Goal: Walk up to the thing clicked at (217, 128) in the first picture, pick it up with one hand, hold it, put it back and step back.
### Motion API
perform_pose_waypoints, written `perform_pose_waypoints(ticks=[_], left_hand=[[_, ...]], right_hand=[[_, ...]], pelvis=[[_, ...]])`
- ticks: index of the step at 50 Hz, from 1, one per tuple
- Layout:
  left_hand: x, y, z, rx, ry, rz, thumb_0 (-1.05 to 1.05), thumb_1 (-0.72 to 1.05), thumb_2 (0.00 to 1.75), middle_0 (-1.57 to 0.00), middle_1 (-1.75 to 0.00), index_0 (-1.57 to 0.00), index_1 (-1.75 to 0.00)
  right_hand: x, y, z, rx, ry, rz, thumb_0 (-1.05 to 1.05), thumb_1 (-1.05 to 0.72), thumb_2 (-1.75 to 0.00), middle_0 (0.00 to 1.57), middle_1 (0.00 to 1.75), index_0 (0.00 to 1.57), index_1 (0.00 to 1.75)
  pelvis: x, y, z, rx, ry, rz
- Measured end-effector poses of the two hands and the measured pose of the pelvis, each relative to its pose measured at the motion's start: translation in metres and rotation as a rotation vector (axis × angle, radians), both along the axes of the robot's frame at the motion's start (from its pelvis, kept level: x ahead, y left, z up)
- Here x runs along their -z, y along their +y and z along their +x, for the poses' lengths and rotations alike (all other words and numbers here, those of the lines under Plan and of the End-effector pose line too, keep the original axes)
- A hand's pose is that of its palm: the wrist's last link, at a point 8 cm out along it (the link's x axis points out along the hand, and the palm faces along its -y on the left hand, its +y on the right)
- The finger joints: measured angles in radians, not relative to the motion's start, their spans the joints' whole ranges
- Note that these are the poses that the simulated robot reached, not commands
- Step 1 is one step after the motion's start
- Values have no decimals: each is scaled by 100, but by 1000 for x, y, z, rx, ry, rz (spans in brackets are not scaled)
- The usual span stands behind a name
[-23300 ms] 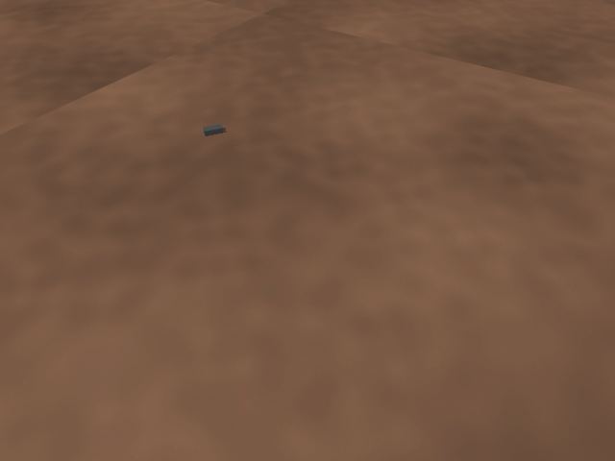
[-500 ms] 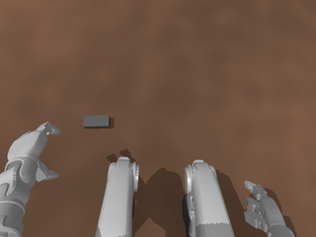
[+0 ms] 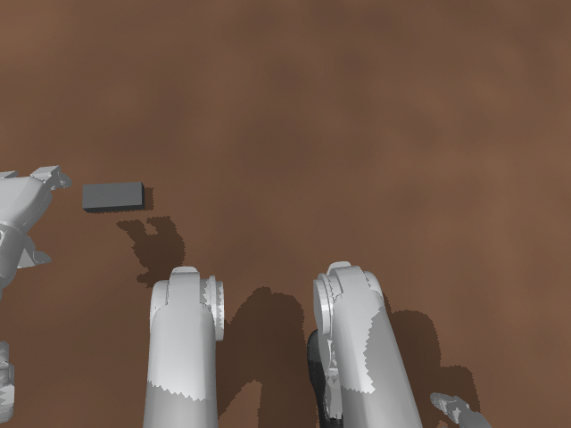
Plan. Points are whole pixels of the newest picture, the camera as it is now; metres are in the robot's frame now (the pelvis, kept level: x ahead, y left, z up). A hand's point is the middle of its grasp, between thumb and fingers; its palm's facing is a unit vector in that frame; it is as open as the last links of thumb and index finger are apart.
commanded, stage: rise first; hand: left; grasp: from above
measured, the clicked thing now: (114, 197) +0.50 +0.32 -0.35
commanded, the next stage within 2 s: none
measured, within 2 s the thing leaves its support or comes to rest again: neither
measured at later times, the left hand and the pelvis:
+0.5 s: hand (53, 208) +0.43 +0.36 -0.20, palm faces -0.44 -0.09 -0.90, open 12.1 cm; pelvis +0.01 +0.01 -0.03, yaw -2 degrees
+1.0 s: hand (63, 204) +0.44 +0.35 -0.22, palm faces -0.42 -0.11 -0.90, open 12.7 cm; pelvis +0.01 +0.00 -0.04, yaw -3 degrees
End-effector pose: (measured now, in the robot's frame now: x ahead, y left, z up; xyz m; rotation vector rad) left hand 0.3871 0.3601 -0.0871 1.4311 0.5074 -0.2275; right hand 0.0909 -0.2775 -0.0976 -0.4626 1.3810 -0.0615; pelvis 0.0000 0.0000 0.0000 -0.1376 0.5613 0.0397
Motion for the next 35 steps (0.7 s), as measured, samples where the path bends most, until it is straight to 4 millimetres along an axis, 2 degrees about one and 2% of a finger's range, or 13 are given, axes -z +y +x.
perform_pose_waypoints(ticks=[10, 18, 35], left_hand=[[26, 3, 24, 51, -35, 45, 0, -14, 72, -43, -58, -41, -60], [42, 2, 37, 27, -28, 50, 0, -14, 71, -42, -61, -41, -63], [60, -2, 53, 3, -20, 37, 0, -20, 75, -37, -70, -36, -70]], right_hand=[[16, 8, 7, -20, 16, -16, 0, -89, -89, 20, 30, 20, 30], [24, 17, 11, -29, 23, 1, 0, -90, -90, 20, 30, 20, 30], [27, 6, -9, -29, 89, -19, 0, -90, -90, 20, 30, 20, 30]], pelvis=[[20, 6, 4, 4, 5, -18], [27, 8, 9, 11, 17, -24], [37, 4, 12, 27, 8, -27]])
